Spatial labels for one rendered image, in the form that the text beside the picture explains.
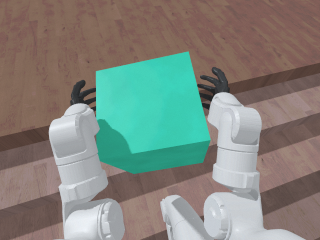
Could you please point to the right robot forearm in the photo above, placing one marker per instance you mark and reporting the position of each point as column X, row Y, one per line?
column 239, row 131

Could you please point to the robot left upper arm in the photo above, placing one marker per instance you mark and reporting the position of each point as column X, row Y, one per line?
column 95, row 220

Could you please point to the left robot forearm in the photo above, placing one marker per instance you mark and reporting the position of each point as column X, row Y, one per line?
column 76, row 155

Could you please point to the robot right thigh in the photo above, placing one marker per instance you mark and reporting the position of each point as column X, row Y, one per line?
column 186, row 223

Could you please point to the carton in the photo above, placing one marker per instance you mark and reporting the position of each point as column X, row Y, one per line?
column 150, row 115

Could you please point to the robot right upper arm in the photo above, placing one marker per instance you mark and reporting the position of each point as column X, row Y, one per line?
column 237, row 216

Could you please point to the robot right hand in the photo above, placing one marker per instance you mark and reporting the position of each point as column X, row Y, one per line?
column 221, row 85

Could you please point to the robot left hand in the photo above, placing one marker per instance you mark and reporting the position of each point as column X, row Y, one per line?
column 77, row 96

